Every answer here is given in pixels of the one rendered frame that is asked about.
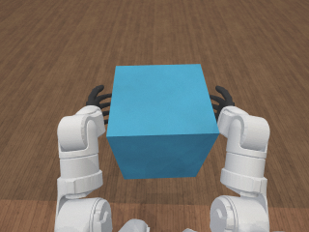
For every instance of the right robot upper arm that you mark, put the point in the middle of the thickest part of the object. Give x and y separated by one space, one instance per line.
238 214

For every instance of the robot left hand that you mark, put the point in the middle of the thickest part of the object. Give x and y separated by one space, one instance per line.
94 100

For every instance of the left robot upper arm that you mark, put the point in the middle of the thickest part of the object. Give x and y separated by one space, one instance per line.
85 215

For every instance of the carton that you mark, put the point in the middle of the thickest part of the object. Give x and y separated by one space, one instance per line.
161 122

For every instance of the robot right hand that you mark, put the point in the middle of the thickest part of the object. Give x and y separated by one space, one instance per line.
222 103

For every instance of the robot left forearm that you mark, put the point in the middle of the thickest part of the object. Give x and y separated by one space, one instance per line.
78 153

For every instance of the robot right forearm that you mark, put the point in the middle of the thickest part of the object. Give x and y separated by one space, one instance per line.
247 140

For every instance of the left robot thigh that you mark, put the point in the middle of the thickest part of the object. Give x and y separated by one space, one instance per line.
135 225

